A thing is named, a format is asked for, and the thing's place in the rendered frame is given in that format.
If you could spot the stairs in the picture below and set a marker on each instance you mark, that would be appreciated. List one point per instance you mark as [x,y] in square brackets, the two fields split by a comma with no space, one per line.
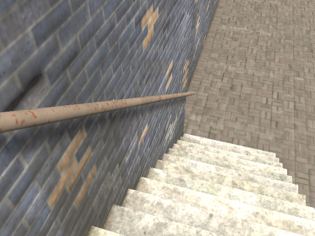
[204,187]

